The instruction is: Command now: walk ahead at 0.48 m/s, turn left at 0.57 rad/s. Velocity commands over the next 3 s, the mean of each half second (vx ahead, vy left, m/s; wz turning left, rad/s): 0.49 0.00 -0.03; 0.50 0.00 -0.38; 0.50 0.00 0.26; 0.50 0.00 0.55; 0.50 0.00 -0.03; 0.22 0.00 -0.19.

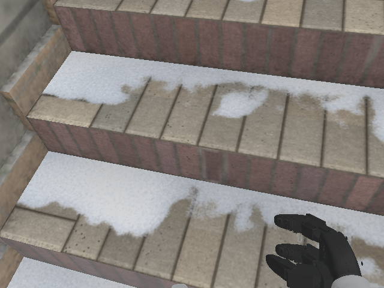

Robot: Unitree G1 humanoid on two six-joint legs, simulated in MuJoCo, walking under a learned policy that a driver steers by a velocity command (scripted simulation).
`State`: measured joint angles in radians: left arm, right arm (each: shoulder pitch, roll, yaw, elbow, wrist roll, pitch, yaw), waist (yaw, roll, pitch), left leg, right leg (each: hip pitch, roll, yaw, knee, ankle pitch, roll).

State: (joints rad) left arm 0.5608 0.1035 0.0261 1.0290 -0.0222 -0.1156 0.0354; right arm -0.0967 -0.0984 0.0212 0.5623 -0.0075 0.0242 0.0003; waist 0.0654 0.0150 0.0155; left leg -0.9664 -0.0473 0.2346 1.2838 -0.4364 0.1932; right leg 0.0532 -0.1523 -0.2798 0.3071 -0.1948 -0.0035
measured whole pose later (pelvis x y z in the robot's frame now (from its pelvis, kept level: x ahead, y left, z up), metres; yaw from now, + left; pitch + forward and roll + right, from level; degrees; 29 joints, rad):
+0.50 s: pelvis +0.28 +0.01 +0.17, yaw -5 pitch +5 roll -4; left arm -0.05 0.02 -0.07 0.66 -0.02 0.01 0.02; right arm 0.59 -0.09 0.00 1.07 0.03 -0.13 -0.06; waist -0.06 0.00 -0.02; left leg 0.02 -0.01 0.18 0.21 -0.18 0.10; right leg -1.05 0.04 -0.23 1.42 -0.42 -0.19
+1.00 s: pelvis +0.59 -0.01 +0.34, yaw -16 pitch +6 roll +3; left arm 0.55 0.15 0.04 1.00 -0.02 -0.11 0.04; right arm -0.07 -0.01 0.09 0.54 -0.02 -0.04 0.00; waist 0.08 -0.03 -0.02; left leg -0.99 0.02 0.14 1.27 -0.41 0.15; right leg 0.00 0.05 0.10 0.30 -0.16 -0.13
